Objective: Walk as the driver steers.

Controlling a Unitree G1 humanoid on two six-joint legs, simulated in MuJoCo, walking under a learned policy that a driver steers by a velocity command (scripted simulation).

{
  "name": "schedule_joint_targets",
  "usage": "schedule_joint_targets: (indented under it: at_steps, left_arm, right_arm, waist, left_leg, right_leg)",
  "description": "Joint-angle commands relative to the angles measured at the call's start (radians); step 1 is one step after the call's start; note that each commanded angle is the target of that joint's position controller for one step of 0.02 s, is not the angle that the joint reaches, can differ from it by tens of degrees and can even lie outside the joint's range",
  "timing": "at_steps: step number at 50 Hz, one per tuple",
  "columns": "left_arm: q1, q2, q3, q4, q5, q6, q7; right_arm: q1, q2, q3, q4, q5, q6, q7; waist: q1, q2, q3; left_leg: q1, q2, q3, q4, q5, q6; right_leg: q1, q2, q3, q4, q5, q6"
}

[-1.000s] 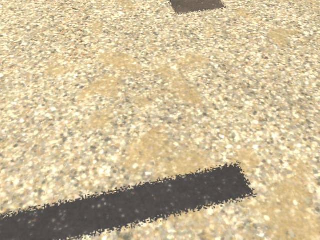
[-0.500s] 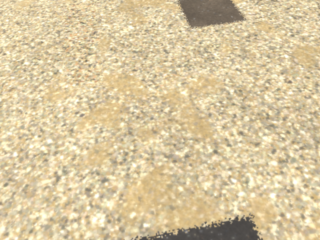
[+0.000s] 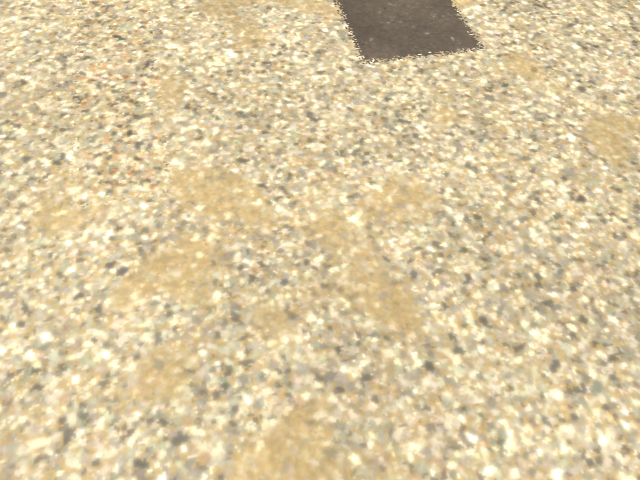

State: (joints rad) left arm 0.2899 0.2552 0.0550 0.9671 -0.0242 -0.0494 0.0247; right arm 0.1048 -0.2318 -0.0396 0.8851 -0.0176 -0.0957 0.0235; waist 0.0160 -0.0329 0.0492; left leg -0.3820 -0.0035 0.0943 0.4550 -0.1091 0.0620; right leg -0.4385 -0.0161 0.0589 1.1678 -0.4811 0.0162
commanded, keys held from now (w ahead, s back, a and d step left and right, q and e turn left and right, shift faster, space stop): e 0.52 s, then w+e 0.32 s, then w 0.16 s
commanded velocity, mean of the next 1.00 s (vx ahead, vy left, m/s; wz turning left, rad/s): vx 0.18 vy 0.00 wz -0.50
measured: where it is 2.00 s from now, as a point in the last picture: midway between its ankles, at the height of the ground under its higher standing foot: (496, 419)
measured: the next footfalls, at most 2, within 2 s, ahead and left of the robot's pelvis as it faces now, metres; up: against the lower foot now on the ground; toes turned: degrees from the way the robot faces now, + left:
right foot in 0.40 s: +0.09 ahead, -0.15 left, +0.00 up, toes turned -17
left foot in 0.88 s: +0.26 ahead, +0.03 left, +0.00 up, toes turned -32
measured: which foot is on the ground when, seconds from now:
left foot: down 0.00-0.40, up 0.42-0.86, down 0.88-1.00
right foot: up 0.00-0.38, down 0.40-0.88, up 0.90-1.00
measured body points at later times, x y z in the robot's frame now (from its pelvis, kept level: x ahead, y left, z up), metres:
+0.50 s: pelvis +0.06 -0.05 +0.00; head +0.10 -0.08 +0.45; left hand +0.27 +0.19 -0.09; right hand +0.12 -0.36 -0.13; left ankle +0.07 +0.10 -0.67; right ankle +0.06 -0.14 -0.74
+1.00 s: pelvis +0.18 -0.06 +0.00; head +0.19 -0.05 +0.45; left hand +0.42 +0.12 -0.11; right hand +0.12 -0.35 -0.10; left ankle +0.23 +0.05 -0.74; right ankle +0.08 -0.16 -0.67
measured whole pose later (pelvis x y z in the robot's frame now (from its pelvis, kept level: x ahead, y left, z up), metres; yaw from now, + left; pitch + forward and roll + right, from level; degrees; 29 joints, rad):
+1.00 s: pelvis +0.18 -0.06 +0.00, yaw -31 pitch +2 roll +0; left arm 0.27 0.28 0.07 0.73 -0.02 -0.04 0.02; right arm 0.21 -0.27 -0.08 0.90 0.00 -0.11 0.02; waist -0.01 -0.04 -0.04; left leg -0.24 -0.02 0.00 0.45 -0.26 0.03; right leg -0.46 0.06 0.12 1.01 -0.43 -0.06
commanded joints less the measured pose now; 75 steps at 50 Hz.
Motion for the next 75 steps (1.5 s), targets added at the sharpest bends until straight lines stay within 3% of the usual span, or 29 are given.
schedule_joint_targets:
  at_steps: [1, 9, 15, 19, 20, 21, 22, 23, 25, 27, 31, 39, 43, 44, 45, 46, 47, 48, 51, 58, 63, 65, 66, 67, 68, 69, 70, 72, 75]
  left_arm:
    - [0.125, 0.045, 0.028, -0.033, 0.003, 0.039, 0.016]
    - [-0.050, 0.063, 0.050, -0.156, 0.012, 0.078, 0.011]
    - [-0.145, 0.069, 0.054, -0.232, 0.008, 0.085, -0.018]
    - [-0.096, 0.077, 0.063, -0.245, 0.007, 0.085, -0.040]
    - [-0.055, 0.124, 0.080, -0.237, 0.013, 0.082, -0.030]
    - [0.003, 0.248, 0.113, -0.239, 0.023, 0.080, -0.010]
    - [0.002, 0.297, 0.113, -0.256, 0.045, 0.071, -0.009]
    - [0.013, 0.246, 0.100, -0.263, 0.049, 0.050, -0.020]
    - [-0.092, 0.215, 0.092, -0.281, 0.024, 0.026, -0.016]
    - [-0.127, 0.171, 0.075, -0.290, 0.004, 0.032, -0.005]
    - [-0.072, 0.170, 0.072, -0.286, 0.003, 0.020, 0.006]
    - [-0.048, 0.207, 0.079, -0.289, 0.006, 0.009, 0.000]
    - [-0.077, 0.159, 0.059, -0.303, 0.006, 0.019, 0.000]
    - [-0.084, 0.111, 0.043, -0.308, 0.010, 0.017, 0.001]
    - [-0.080, 0.022, 0.017, -0.314, 0.017, 0.012, -0.001]
    - [-0.076, 0.042, 0.021, -0.372, -0.012, -0.005, 0.001]
    - [-0.063, 0.132, 0.037, -0.352, -0.017, -0.016, 0.000]
    - [-0.068, 0.159, 0.046, -0.337, -0.010, -0.019, -0.006]
    - [-0.097, 0.122, 0.040, -0.334, 0.011, -0.029, -0.019]
    - [-0.260, 0.035, 0.001, -0.400, 0.010, -0.037, -0.036]
    - [-0.327, 0.064, 0.006, -0.434, -0.005, -0.038, -0.061]
    - [-0.245, 0.106, 0.026, -0.418, 0.000, -0.039, -0.063]
    - [-0.111, 0.144, 0.048, -0.376, 0.005, -0.037, -0.057]
    - [0.062, 0.192, 0.070, -0.332, 0.009, -0.032, -0.045]
    - [0.182, 0.301, 0.091, -0.314, 0.032, -0.024, -0.036]
    - [0.201, 0.255, 0.074, -0.305, 0.025, -0.024, -0.041]
    - [0.127, 0.193, 0.051, -0.306, 0.023, -0.027, -0.046]
    - [-0.004, 0.139, 0.032, -0.314, 0.022, -0.030, -0.052]
    - [-0.070, 0.113, 0.028, -0.306, 0.026, -0.050, -0.057]
  right_arm:
    - [0.003, -0.109, -0.022, -0.031, -0.020, -0.010, -0.012]
    - [-0.007, -0.172, -0.046, -0.021, 0.001, 0.041, -0.072]
    - [0.018, -0.212, -0.065, -0.018, 0.016, 0.084, -0.074]
    - [-0.003, -0.220, -0.073, -0.023, 0.044, 0.104, -0.073]
    - [0.053, -0.192, -0.069, -0.003, 0.039, 0.106, -0.067]
    - [0.031, -0.141, -0.055, -0.034, 0.003, 0.099, -0.057]
    - [-0.047, -0.113, -0.046, -0.092, -0.011, 0.091, -0.054]
    - [-0.095, -0.156, -0.058, -0.092, -0.001, 0.087, -0.048]
    - [-0.072, -0.154, -0.063, -0.071, 0.027, 0.090, -0.056]
    - [-0.050, -0.174, -0.072, -0.062, 0.012, 0.092, -0.063]
    - [-0.110, -0.154, -0.069, -0.081, 0.028, 0.068, -0.045]
    - [-0.148, -0.150, -0.060, -0.094, 0.038, -0.002, -0.009]
    - [-0.014, -0.161, -0.069, -0.057, 0.041, -0.028, -0.007]
    - [0.076, -0.179, -0.076, -0.030, 0.033, -0.032, -0.010]
    - [0.209, -0.226, -0.085, -0.003, 0.014, -0.031, -0.017]
    - [0.269, -0.317, -0.104, 0.021, -0.007, -0.026, -0.008]
    - [0.212, -0.255, -0.090, 0.000, 0.010, -0.031, -0.004]
    - [0.173, -0.192, -0.074, -0.016, 0.025, -0.030, -0.005]
    - [0.128, -0.156, -0.053, -0.030, 0.018, -0.021, -0.012]
    - [0.229, -0.194, -0.049, 0.004, 0.034, -0.006, -0.022]
    - [0.292, -0.222, -0.050, 0.026, 0.050, 0.014, -0.019]
    - [0.277, -0.244, -0.055, 0.026, 0.052, 0.024, -0.023]
    - [0.274, -0.235, -0.051, 0.025, 0.051, 0.028, -0.025]
    - [0.266, -0.208, -0.039, 0.009, 0.037, 0.025, -0.027]
    - [0.340, -0.096, -0.004, -0.032, 0.018, 0.008, -0.022]
    - [0.350, -0.111, -0.003, -0.019, 0.031, -0.018, -0.016]
    - [0.270, -0.195, -0.029, -0.044, 0.061, -0.027, -0.011]
    - [0.175, -0.178, -0.028, -0.063, 0.046, -0.025, -0.014]
    - [0.218, -0.129, -0.027, -0.049, 0.034, 0.012, -0.015]
  waist:
    - [0.033, 0.130, -0.145]
    - [-0.003, 0.125, -0.099]
    - [-0.038, 0.127, -0.092]
    - [0.012, 0.137, -0.121]
    - [0.018, 0.074, -0.138]
    - [0.009, -0.165, -0.168]
    - [0.014, -0.293, -0.183]
    - [0.050, -0.130, -0.237]
    - [-0.008, -0.048, -0.188]
    - [-0.033, -0.066, -0.192]
    - [0.001, -0.100, -0.130]
    - [0.028, -0.117, -0.081]
    - [-0.051, -0.101, -0.096]
    - [-0.087, -0.072, -0.123]
    - [-0.120, 0.086, -0.175]
    - [-0.094, 0.310, -0.120]
    - [-0.083, 0.236, -0.038]
    - [-0.075, 0.203, 0.007]
    - [-0.048, 0.148, 0.017]
    - [-0.104, 0.139, 0.006]
    - [-0.102, 0.154, 0.033]
    - [-0.032, 0.164, -0.016]
    - [0.041, 0.144, -0.101]
    - [0.120, 0.111, -0.220]
    - [0.107, -0.145, -0.387]
    - [0.103, -0.238, -0.485]
    - [0.091, -0.163, -0.313]
    - [0.034, -0.044, -0.132]
    - [-0.041, -0.064, -0.086]
  left_leg:
    - [0.111, 0.283, -0.150, -0.189, 0.545, 0.184]
    - [0.173, 0.309, -0.046, -0.278, 0.128, 0.180]
    - [0.292, 0.355, -0.019, -0.203, 0.152, 0.165]
    - [0.312, 0.337, 0.028, -0.040, 0.214, 0.072]
    - [0.255, 0.281, 0.069, 0.076, 0.147, 0.005]
    - [0.006, 0.170, 0.152, 0.368, -0.115, -0.081]
    - [-0.276, 0.020, 0.066, 0.600, -0.565, -0.139]
    - [-0.299, 0.029, -0.088, 0.740, -0.566, -0.128]
    - [-0.331, 0.054, -0.136, 0.729, -0.397, -0.105]
    - [-0.275, 0.055, -0.141, 0.690, -0.293, -0.106]
    - [-0.288, 0.037, -0.149, 0.444, -0.161, -0.097]
    - [-0.089, -0.008, -0.146, 0.117, -0.149, -0.085]
    - [0.171, -0.008, -0.121, -0.037, -0.071, -0.051]
    - [0.313, 0.055, -0.164, -0.050, -0.084, -0.029]
    - [0.470, 0.238, -0.364, -0.118, -0.227, 0.028]
    - [0.523, 0.400, -0.768, -0.248, -0.532, 0.170]
    - [0.470, 0.417, -0.791, -0.267, -0.653, 0.202]
    - [0.442, 0.364, -0.689, -0.264, -0.605, 0.171]
    - [0.352, 0.272, -0.468, -0.297, -0.324, 0.120]
    - [0.289, 0.193, -0.197, -0.313, 0.088, 0.111]
    - [0.357, 0.263, -0.201, -0.278, 0.147, 0.100]
    - [0.389, 0.266, -0.172, -0.166, 0.413, 0.077]
    - [0.365, 0.226, -0.125, -0.004, 0.569, 0.055]
    - [0.211, 0.184, -0.091, 0.228, 0.484, 0.020]
    - [-0.175, 0.044, -0.044, 0.644, 0.025, -0.047]
    - [-0.299, -0.012, -0.189, 0.816, -0.452, -0.044]
    - [-0.396, 0.052, -0.198, 0.884, -0.403, -0.031]
    - [-0.356, 0.127, -0.153, 0.789, -0.247, -0.025]
    - [-0.228, 0.163, -0.155, 0.694, -0.150, -0.042]
  right_leg:
    - [0.001, -0.059, 0.006, 0.014, 0.084, 0.011]
    - [-0.096, -0.095, -0.029, -0.242, 0.260, 0.021]
    - [-0.067, -0.067, -0.102, -0.408, 0.156, 0.003]
    - [0.098, -0.014, -0.155, -0.683, 0.286, -0.061]
    - [0.215, -0.013, -0.100, -0.779, 0.455, -0.100]
    - [0.413, -0.208, 0.167, -0.772, 0.889, -0.181]
    - [0.493, -0.382, 0.431, -0.778, 1.057, -0.376]
    - [0.486, -0.357, 0.386, -0.788, 1.019, -0.392]
    - [0.437, -0.250, 0.241, -0.787, 0.881, -0.284]
    - [0.367, -0.209, 0.212, -0.817, 0.733, -0.253]
    - [0.357, -0.180, 0.302, -0.947, 0.119, -0.253]
    - [0.248, -0.157, 0.369, -0.932, 0.047, -0.251]
    - [0.141, -0.092, 0.382, -0.830, -0.005, -0.200]
    - [0.050, -0.051, 0.341, -0.728, -0.022, -0.165]
    - [-0.085, 0.047, 0.199, -0.425, -0.081, -0.103]
    - [-0.360, 0.120, 0.111, -0.228, -0.161, -0.089]
    - [-0.444, 0.038, 0.143, -0.095, -0.103, -0.083]
    - [-0.470, 0.017, 0.138, -0.052, -0.005, -0.082]
    - [-0.411, -0.048, 0.088, -0.095, 0.189, -0.064]
    - [-0.241, -0.057, -0.063, -0.449, 0.447, -0.009]
    - [-0.144, -0.025, -0.081, -0.606, 0.420, -0.049]
    - [0.004, 0.013, -0.104, -0.655, 0.384, -0.090]
    - [0.195, 0.041, -0.125, -0.682, 0.397, -0.121]
    - [0.477, -0.031, -0.054, -0.649, 0.404, -0.162]
    - [0.859, -0.314, 0.384, -0.676, 0.271, -0.296]
    - [0.870, -0.402, 0.706, -0.848, 0.179, -0.359]
    - [0.752, -0.359, 0.569, -0.859, 0.163, -0.308]
    - [0.466, -0.262, 0.315, -0.904, 0.314, -0.260]
    - [0.277, -0.205, 0.188, -1.001, 0.415, -0.259]
Velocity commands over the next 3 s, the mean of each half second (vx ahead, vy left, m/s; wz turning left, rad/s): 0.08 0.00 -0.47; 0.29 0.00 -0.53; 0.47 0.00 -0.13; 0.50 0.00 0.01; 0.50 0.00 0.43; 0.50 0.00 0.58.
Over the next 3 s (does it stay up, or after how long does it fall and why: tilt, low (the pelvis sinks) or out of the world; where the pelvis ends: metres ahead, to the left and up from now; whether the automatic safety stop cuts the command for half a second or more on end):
stays up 1.09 -0.52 -0.01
